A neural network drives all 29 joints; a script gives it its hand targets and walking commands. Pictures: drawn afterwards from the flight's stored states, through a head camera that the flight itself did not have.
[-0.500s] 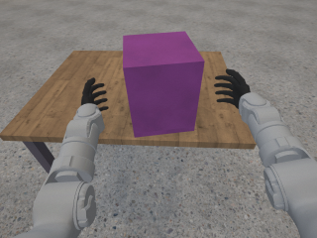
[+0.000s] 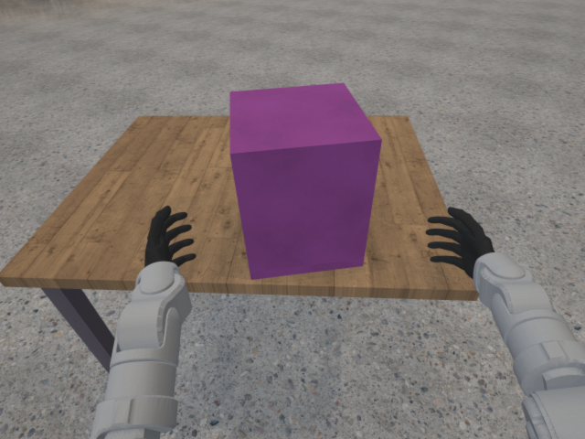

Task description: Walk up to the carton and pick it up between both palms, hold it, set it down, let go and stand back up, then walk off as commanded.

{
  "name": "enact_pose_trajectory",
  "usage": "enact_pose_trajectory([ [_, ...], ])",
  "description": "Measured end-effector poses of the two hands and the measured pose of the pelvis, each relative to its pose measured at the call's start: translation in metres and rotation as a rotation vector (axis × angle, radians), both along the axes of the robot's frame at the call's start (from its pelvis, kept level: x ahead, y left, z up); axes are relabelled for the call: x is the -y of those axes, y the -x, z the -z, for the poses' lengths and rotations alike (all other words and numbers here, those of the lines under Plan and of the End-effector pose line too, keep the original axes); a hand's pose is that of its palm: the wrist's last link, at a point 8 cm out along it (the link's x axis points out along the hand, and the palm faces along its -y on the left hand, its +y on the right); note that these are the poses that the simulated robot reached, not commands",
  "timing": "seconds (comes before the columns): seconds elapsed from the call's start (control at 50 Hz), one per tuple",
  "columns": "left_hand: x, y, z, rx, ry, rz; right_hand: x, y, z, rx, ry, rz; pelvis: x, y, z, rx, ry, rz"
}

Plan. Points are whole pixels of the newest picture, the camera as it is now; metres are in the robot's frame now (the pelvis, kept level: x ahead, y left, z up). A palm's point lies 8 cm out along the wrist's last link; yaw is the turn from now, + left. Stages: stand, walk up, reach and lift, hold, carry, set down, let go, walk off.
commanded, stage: set down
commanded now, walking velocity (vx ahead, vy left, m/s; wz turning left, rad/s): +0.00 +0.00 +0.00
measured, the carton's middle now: (297, 180) +0.53 +0.06 +0.12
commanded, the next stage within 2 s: none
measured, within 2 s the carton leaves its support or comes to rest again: neither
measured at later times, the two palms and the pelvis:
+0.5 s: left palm (149, 329) +0.23 +0.20 +0.12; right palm (521, 314) +0.30 -0.24 +0.09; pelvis -0.01 +0.00 +0.00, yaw +0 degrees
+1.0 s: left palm (138, 360) +0.19 +0.20 +0.12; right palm (540, 342) +0.26 -0.25 +0.10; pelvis -0.01 +0.00 +0.00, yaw +0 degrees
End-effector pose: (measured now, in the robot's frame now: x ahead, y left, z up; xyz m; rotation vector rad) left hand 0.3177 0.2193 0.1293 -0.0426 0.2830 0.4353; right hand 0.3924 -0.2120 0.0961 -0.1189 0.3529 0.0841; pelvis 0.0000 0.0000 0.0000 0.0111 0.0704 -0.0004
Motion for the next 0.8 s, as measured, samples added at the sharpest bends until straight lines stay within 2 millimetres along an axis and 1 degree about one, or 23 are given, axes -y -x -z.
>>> enact_pose_trajectory([
  [0.1, -0.002, 0.013, -0.002, 0.035, -0.002, 0.011, 0.005, 0.009, -0.009, 0.062, 0.000, -0.011, -0.001, 0.000, 0.000, 0.017, 0.001, 0.000],
  [0.22, -0.006, 0.034, 0.001, 0.048, 0.015, 0.006, 0.011, 0.026, -0.016, 0.074, 0.013, -0.013, -0.001, 0.003, 0.000, 0.047, 0.002, 0.000],
  [0.32, -0.005, 0.057, 0.003, 0.069, 0.014, 0.013, 0.015, 0.047, -0.013, 0.060, 0.026, -0.019, -0.002, 0.007, 0.000, 0.076, 0.002, 0.000],
  [0.46, 0.011, 0.084, 0.009, 0.072, 0.018, 0.063, 0.024, 0.083, -0.002, 0.051, 0.008, -0.005, -0.002, 0.011, 0.000, 0.115, 0.002, 0.001],
  [0.54, 0.020, 0.094, 0.008, 0.080, 0.023, 0.079, 0.031, 0.101, 0.004, 0.053, -0.004, 0.007, -0.002, 0.014, 0.000, 0.133, 0.002, 0.001],
  [0.62, 0.026, 0.100, 0.005, 0.094, 0.019, 0.083, 0.035, 0.114, 0.006, 0.065, -0.012, 0.013, -0.001, 0.015, 0.000, 0.147, 0.002, 0.001],
  [0.7, 0.026, 0.106, 0.006, 0.086, 0.014, 0.074, 0.035, 0.121, 0.007, 0.078, -0.014, 0.006, -0.001, 0.016, 0.000, 0.160, 0.002, 0.001],
  [0.8, 0.023, 0.114, 0.011, 0.066, 0.017, 0.062, 0.032, 0.126, 0.004, 0.094, -0.011, -0.007, -0.002, 0.017, 0.000, 0.173, 0.002, 0.001],
])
